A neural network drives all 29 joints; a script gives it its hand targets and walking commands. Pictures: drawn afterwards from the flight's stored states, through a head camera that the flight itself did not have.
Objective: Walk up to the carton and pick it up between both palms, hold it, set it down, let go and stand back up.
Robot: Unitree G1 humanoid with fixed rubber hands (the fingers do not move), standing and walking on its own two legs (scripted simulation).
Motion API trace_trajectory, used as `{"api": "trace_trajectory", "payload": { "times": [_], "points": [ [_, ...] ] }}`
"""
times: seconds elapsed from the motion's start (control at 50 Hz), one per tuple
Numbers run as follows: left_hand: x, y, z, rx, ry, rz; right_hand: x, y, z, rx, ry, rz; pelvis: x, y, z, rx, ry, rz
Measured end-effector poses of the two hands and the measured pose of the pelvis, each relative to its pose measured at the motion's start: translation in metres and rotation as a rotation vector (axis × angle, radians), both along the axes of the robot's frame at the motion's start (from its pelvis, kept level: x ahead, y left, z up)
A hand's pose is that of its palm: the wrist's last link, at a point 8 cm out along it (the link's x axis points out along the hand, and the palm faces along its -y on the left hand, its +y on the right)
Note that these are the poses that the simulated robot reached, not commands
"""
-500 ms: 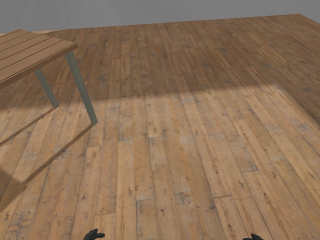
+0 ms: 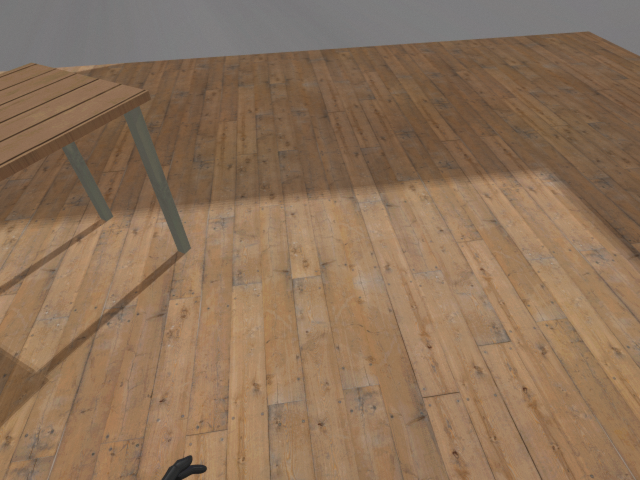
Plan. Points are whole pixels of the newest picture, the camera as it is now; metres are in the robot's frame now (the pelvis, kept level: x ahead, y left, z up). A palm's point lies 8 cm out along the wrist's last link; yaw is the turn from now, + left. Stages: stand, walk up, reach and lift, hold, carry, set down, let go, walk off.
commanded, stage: stand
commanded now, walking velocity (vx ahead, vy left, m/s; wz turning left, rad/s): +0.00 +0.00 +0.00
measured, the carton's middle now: out of the picture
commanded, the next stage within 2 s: none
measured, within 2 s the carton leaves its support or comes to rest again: neither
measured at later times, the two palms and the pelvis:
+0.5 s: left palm out of the picture +0.09 +0.23 -0.11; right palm out of the picture +0.08 -0.24 -0.11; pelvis -0.01 +0.00 +0.00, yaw +0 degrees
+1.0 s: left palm out of the picture +0.04 +0.23 -0.11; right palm out of the picture +0.02 -0.24 -0.12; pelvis -0.01 +0.00 +0.01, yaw +0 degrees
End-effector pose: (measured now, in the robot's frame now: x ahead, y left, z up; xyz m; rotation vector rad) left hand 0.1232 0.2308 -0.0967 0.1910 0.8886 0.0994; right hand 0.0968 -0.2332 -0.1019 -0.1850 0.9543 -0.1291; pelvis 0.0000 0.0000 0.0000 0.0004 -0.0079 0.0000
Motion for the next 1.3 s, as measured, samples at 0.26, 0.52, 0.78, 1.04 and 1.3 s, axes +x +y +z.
{"api": "trace_trajectory", "payload": {
  "times": [0.26, 0.52, 0.78, 1.04, 1.3],
  "points": [
    [-0.021, -0.006, -0.007, -0.010, 0.056, 0.028, -0.006, -0.001, -0.001, -0.004, 0.022, -0.004, -0.004, -0.001, 0.002, 0.004, 0.001, 0.003],
    [-0.037, -0.004, -0.008, 0.001, 0.090, 0.043, -0.020, -0.008, -0.005, -0.004, 0.058, -0.041, -0.006, -0.002, 0.004, 0.002, -0.010, 0.005],
    [-0.049, -0.003, -0.011, -0.002, 0.122, 0.038, -0.061, -0.009, -0.013, 0.004, 0.156, -0.070, -0.015, -0.003, 0.006, 0.002, -0.003, 0.001],
    [-0.087, -0.001, -0.020, -0.003, 0.238, 0.092, -0.077, -0.001, -0.019, 0.021, 0.220, -0.081, -0.014, -0.003, 0.009, 0.004, -0.009, -0.002],
    [-0.113, 0.000, -0.027, -0.009, 0.337, 0.121, -0.091, 0.002, -0.021, 0.019, 0.294, -0.105, -0.011, 0.000, 0.012, 0.000, -0.013, -0.005]
  ]
}}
